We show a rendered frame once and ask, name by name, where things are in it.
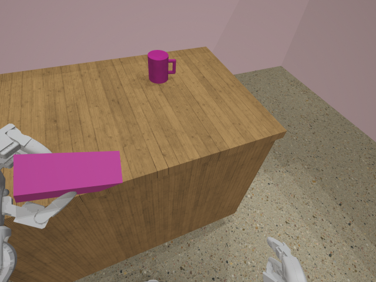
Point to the left robot forearm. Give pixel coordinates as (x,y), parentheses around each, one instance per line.
(8,255)

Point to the table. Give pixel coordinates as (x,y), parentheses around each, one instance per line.
(189,151)

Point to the sponge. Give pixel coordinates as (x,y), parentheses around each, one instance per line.
(49,175)

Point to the robot right hand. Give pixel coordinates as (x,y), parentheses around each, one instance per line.
(289,270)

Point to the robot left hand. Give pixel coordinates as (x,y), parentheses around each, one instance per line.
(13,142)

